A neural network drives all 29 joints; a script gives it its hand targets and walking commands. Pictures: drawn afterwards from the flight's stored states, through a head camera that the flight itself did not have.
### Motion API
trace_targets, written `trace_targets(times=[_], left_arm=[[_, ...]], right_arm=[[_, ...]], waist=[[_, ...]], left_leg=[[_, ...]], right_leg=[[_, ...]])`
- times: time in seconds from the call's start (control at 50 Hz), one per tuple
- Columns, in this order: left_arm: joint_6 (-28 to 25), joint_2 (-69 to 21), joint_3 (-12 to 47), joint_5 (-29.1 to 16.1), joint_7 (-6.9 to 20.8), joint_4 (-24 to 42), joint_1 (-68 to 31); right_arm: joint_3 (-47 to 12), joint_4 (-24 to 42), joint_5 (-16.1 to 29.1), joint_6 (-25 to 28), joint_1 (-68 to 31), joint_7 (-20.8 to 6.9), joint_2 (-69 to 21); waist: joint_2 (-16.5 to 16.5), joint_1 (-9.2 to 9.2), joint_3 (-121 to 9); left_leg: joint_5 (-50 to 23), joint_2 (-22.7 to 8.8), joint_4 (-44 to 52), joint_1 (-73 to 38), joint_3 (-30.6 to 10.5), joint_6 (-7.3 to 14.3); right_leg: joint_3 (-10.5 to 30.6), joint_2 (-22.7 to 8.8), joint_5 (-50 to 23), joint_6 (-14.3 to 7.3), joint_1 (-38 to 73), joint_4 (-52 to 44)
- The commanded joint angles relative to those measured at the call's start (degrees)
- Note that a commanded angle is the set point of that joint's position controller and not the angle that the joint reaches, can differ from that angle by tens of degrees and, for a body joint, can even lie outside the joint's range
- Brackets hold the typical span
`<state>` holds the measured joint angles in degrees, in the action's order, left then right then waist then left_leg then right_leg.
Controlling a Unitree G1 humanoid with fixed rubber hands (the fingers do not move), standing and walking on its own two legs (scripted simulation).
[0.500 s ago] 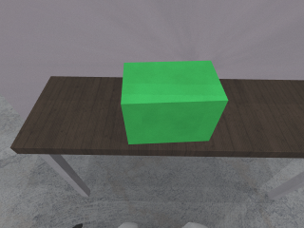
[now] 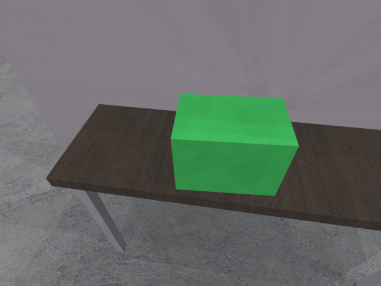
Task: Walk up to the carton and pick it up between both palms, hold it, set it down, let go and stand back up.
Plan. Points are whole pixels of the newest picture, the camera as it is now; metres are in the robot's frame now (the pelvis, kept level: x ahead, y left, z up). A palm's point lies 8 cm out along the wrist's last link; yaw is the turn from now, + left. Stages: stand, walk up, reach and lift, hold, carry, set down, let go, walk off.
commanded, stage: walk up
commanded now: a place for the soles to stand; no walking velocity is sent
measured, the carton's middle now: (227, 145) +0.46 -0.07 +0.02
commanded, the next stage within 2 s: reach and lift in 1.02 s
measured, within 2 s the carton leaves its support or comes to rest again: neither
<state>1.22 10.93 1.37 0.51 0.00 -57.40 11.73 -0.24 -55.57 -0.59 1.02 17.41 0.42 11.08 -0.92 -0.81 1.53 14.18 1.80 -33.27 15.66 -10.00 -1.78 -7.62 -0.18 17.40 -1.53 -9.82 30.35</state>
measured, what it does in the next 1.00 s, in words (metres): stands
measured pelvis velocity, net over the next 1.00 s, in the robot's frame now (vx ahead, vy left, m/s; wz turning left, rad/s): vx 0.03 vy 0.00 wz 0.09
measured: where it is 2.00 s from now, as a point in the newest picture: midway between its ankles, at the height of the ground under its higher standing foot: outside the picture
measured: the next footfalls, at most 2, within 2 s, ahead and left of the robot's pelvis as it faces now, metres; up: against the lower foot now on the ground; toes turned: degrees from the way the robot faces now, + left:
none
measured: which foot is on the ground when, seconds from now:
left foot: down 0.00-1.00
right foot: down 0.00-1.00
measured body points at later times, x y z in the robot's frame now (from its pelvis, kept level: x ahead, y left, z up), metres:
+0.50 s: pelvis +0.02 +0.01 +0.00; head +0.04 +0.02 +0.45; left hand +0.05 +0.26 -0.16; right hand +0.04 -0.24 -0.14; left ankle +0.05 +0.13 -0.73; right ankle +0.00 -0.10 -0.73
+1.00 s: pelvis +0.03 +0.00 +0.00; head +0.05 +0.03 +0.45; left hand +0.05 +0.26 -0.17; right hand +0.08 -0.24 -0.14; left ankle +0.05 +0.13 -0.73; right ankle +0.00 -0.10 -0.73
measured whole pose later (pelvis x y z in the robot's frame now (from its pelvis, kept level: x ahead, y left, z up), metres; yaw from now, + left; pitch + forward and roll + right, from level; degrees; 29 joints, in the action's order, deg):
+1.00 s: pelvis +0.03 +0.00 +0.00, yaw +5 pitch -2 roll -2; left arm 2.0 13.8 1.2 0.8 -0.8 -61.5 11.1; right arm -1.7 -59.2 0.1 0.6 14.4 2.5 11.8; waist 0.5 0.6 4.5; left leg 17.7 4.2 -37.0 16.2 -14.3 -0.9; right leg -12.3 -1.6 20.9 -0.8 -7.0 30.5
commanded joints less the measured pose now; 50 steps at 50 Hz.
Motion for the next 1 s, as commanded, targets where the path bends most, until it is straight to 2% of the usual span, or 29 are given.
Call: trace_targets(times=[0.0, 0.04, 0.12, 0.16, 0.2, 0.24, 0.28, 0.3, 0.32, 0.36, 0.38, 0.4, 0.44, 0.46, 0.52, 0.58, 0.6, 0.68, 0.7, 0.74, 0.76, 0.78, 0.8, 0.84, 0.86, 0.9, 0.92, 0.96, 0.98], left_arm=[[-1.4, 9.0, -1.7, -0.2, -0.4, 2.8, -3.0], [-1.4, 8.6, -1.5, -0.2, -0.2, 1.7, -0.7], [-1.5, 8.7, -1.1, 0.0, -0.5, -0.1, 0.1], [-1.6, 9.0, -1.2, -0.1, -0.7, -0.1, 0.5], [-1.5, 9.2, -1.1, 0.1, -0.8, -0.2, 0.0], [-1.3, 9.4, -1.2, 0.1, -0.7, -0.3, 0.2], [-1.4, 9.7, -0.9, 0.3, -0.8, -0.8, 0.4], [-1.3, 9.3, -1.0, 0.2, -0.8, -0.6, 0.4], [-1.3, 9.1, -1.0, 0.5, -0.9, -0.6, 0.3], [-1.1, 9.2, -0.9, 0.6, -0.9, -1.0, 1.0], [-1.0, 9.7, -1.3, 0.7, -1.0, -1.4, 0.7], [-0.9, 9.8, -1.3, 0.6, -1.1, -1.0, 0.7], [-0.6, 9.9, -1.2, 0.3, -1.2, -1.5, 1.4], [-0.5, 9.8, -1.3, 0.4, -1.1, -1.3, 0.4], [-0.2, 10.1, -1.5, 0.4, -1.1, -1.5, -0.5], [-0.1, 9.5, -1.6, 0.8, -1.1, -1.3, 0.3], [0.0, 10.2, -1.4, 0.4, -1.1, -1.7, 0.7], [-0.1, 11.5, -1.7, 0.1, -1.2, -1.7, -0.3], [0.0, 10.8, -1.3, 0.1, -1.2, -1.4, 0.1], [0.1, 10.7, -1.3, 0.3, -1.1, -1.7, -0.1], [0.2, 10.5, -1.5, 0.3, -1.1, -1.9, 0.6], [0.3, 10.3, -1.7, 0.2, -1.0, -1.9, 1.0], [0.2, 10.2, -1.6, 0.2, -1.0, -1.8, 0.3], [-0.1, 10.9, -1.6, 0.3, -1.1, -1.5, 0.8], [0.0, 11.0, -1.7, 0.5, -1.2, -1.8, 1.3], [0.1, 11.1, -1.7, 0.3, -1.2, -1.8, 0.1], [0.1, 10.9, -1.9, 0.4, -1.3, -1.6, 0.6], [0.2, 11.1, -1.7, 0.2, -1.3, -1.8, 0.9], [0.3, 11.2, -2.0, 0.6, -1.2, -1.8, 1.3]], right_arm=[[1.2, -0.5, 0.3, 1.3, 4.5, 0.8, 7.6], [1.1, -0.4, 0.2, 1.3, 3.4, 1.0, 8.6], [0.9, -1.0, 0.6, 1.3, 2.4, 0.9, 7.9], [1.0, -1.3, 0.7, 1.4, 2.3, 1.0, 8.1], [0.6, -1.5, 0.8, 1.4, 3.1, 1.1, 8.0], [0.4, -2.1, 0.9, 1.2, 3.2, 1.5, 8.3], [0.6, -2.0, 0.7, 1.2, 2.9, 1.6, 8.6], [0.7, -1.9, 0.7, 1.2, 3.3, 1.7, 8.4], [0.8, -1.9, 0.6, 1.2, 3.0, 1.7, 9.0], [0.6, -1.9, 0.8, 1.1, 2.5, 1.9, 9.7], [0.6, -2.0, 0.5, 0.9, 2.3, 2.0, 9.0], [0.6, -1.9, 0.5, 0.8, 2.4, 2.1, 9.2], [0.5, -1.9, 0.7, 0.7, 1.4, 2.1, 9.0], [0.3, -2.2, 0.9, 0.6, 2.7, 2.2, 8.7], [0.0, -2.2, 0.4, 0.2, 2.4, 2.3, 8.4], [0.4, -2.1, 0.5, 0.3, 1.5, 2.4, 8.9], [0.2, -1.7, 0.7, 0.3, 1.0, 2.4, 8.9], [-0.2, -1.6, 0.3, 0.4, 1.2, 2.5, 8.9], [-0.2, -1.8, 0.3, 0.5, 1.1, 2.4, 9.3], [0.1, -1.9, 0.7, 0.5, 1.1, 2.4, 9.5], [-0.2, -1.8, 0.7, 0.6, 1.4, 2.5, 9.4], [-0.1, -2.0, 0.8, 0.7, 1.5, 2.4, 9.2], [-0.1, -2.0, 0.7, 0.7, 1.3, 2.4, 9.6], [0.1, -1.7, 0.8, 0.7, 0.3, 2.5, 10.0], [0.0, -1.5, 0.9, 0.7, 0.3, 2.4, 10.1], [0.3, -1.2, 0.7, 0.4, -0.3, 2.6, 9.9], [0.4, -0.9, 0.4, 0.4, -0.5, 2.5, 9.6], [0.3, -0.7, 0.7, 0.4, 0.0, 2.5, 9.3], [0.2, -1.0, 0.7, 0.3, 1.2, 2.6, 8.8]], waist=[[2.9, -0.87, 6.3], [-0.9, 0.06, 5.8], [-0.9, 0.47, 6.4], [-4.7, 0.53, 4.4], [-2.0, 0.35, 3.3], [-1.2, 0.87, 1.2], [-3.7, 0.31, -0.4], [-3.3, 0.40, -1.4], [-5.0, 0.67, -1.7], [-3.2, 0.95, -3.3], [-0.5, 0.85, -1.9], [-2.2, 0.94, -2.3], [-1.7, 1.31, -2.1], [-1.8, 0.54, -1.3], [1.2, 0.22, 0.2], [-1.0, 0.69, 0.9], [0.7, 1.59, 1.4], [1.2, 0.64, 2.2], [-1.5, 0.81, 3.2], [0.5, 1.14, 3.9], [-1.7, 0.72, 3.1], [-1.1, 1.36, 2.5], [-3.3, 1.42, 2.0], [-1.0, 1.46, 0.5], [-2.5, 1.76, -0.7], [-0.8, 1.01, 1.0], [-2.7, 1.28, 0.6], [-2.6, 1.14, -0.1], [-0.1, 0.98, -0.6]], left_leg=[[-3.2, -3.4, 7.1, 4.3, -2.8, 3.4], [-4.4, -3.8, 8.4, 4.6, -3.6, 3.5], [-5.5, -3.9, 8.7, 6.6, -5.2, 4.0], [-8.3, -3.9, 8.1, 5.0, -4.5, 3.9], [-8.9, -4.2, 8.7, 6.1, -6.2, 4.3], [-7.6, -4.0, 8.1, 5.1, -6.2, 4.3], [-11.9, -4.1, 7.4, 2.7, -5.1, 4.1], [-13.0, -4.3, 7.2, 2.5, -6.4, 4.2], [-15.8, -4.8, 7.5, 3.1, -7.1, 4.5], [-17.5, -4.5, 6.0, 2.8, -6.7, 4.7], [-16.2, -4.0, 6.1, 3.6, -6.3, 4.5], [-17.3, -3.9, 5.3, 3.7, -5.4, 4.5], [-18.0, -4.1, 5.0, 3.1, -5.9, 4.4], [-16.0, -3.8, 5.5, 3.5, -5.7, 3.9], [-14.2, -3.3, 3.8, 5.1, -4.7, 3.7], [-16.2, -3.4, 3.7, 6.1, -5.3, 4.3], [-15.3, -3.0, 3.5, 6.1, -5.3, 4.6], [-13.9, -2.5, 1.9, 5.8, -4.3, 3.9], [-15.6, -2.7, 2.1, 6.5, -4.3, 3.8], [-15.7, -2.8, 3.1, 7.1, -6.3, 4.0], [-16.9, -3.3, 3.6, 7.0, -6.3, 3.5], [-17.4, -3.5, 4.4, 7.4, -8.2, 3.8], [-17.2, -3.2, 4.4, 7.1, -7.4, 3.9], [-19.7, -2.7, 2.7, 6.9, -6.9, 4.5], [-19.1, -2.6, 3.0, 6.9, -6.7, 4.3], [-18.0, -2.4, 1.8, 6.4, -6.0, 4.3], [-18.5, -2.3, 1.4, 5.7, -5.4, 4.1], [-18.2, -2.2, 1.3, 7.0, -6.0, 4.1], [-17.1, -2.3, 0.8, 5.6, -6.0, 4.2]], right_leg=[[9.4, -8.9, 5.4, -2.3, -1.8, -13.6], [7.9, -7.7, 3.6, -2.3, -0.8, -12.3], [6.4, -6.8, 1.6, -1.9, 1.4, -11.5], [5.9, -6.9, 0.8, -2.1, 1.2, -10.5], [4.8, -6.1, 0.8, -1.6, 3.5, -10.1], [4.9, -6.3, 0.8, -2.0, 4.6, -10.1], [4.5, -7.4, -2.4, -2.2, 4.7, -9.0], [4.2, -6.7, -3.1, -2.3, 5.4, -8.3], [4.2, -6.4, -6.0, -2.0, 7.1, -7.7], [3.8, -6.7, -6.8, -2.0, 8.0, -7.3], [3.5, -6.7, -6.5, -2.1, 8.2, -7.9], [3.6, -7.4, -8.2, -2.4, 8.9, -7.6], [3.4, -7.4, -8.0, -2.0, 7.6, -7.3], [3.1, -7.3, -6.4, -2.2, 7.6, -7.5], [3.1, -8.5, -7.4, -3.1, 7.4, -7.7], [2.3, -8.4, -8.4, -2.7, 7.3, -6.8], [2.6, -8.2, -6.5, -2.7, 6.0, -7.6], [3.4, -10.2, -6.4, -3.6, 5.6, -8.3], [2.5, -9.7, -6.5, -3.5, 4.9, -8.1], [2.3, -8.5, -6.5, -3.1, 5.8, -7.3], [1.9, -8.8, -6.6, -3.1, 6.2, -6.5], [2.1, -8.0, -5.6, -2.8, 6.9, -6.4], [2.3, -8.3, -5.5, -3.2, 7.5, -6.3], [2.2, -8.4, -9.7, -3.0, 9.4, -6.0], [2.2, -8.3, -9.6, -3.2, 10.1, -6.4], [1.8, -9.0, -7.4, -3.5, 7.3, -6.7], [1.7, -9.3, -8.4, -3.4, 8.1, -6.9], [2.1, -9.0, -8.8, -3.5, 8.4, -6.5], [1.7, -9.3, -7.9, -3.7, 8.8, -6.3]])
